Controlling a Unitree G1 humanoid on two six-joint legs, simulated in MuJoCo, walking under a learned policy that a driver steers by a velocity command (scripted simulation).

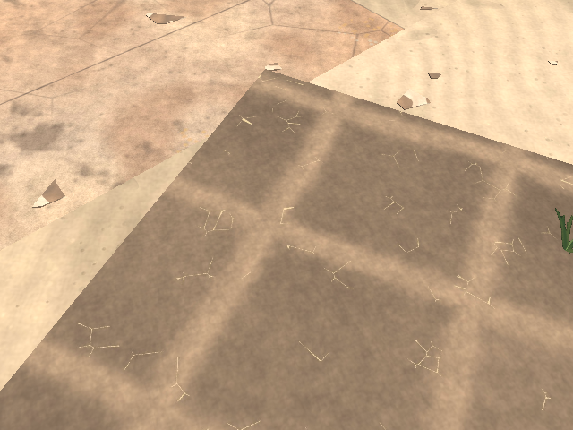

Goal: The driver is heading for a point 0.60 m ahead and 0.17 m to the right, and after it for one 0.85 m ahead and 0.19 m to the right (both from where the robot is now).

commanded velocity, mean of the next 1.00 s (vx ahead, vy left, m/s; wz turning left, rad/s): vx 0.50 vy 0.00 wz -0.82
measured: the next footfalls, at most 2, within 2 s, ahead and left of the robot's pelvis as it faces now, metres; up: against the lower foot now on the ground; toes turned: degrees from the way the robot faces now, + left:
left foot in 0.28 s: +0.52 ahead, +0.18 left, +0.00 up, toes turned -24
right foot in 0.70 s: +0.64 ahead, -0.15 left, +0.00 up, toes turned -40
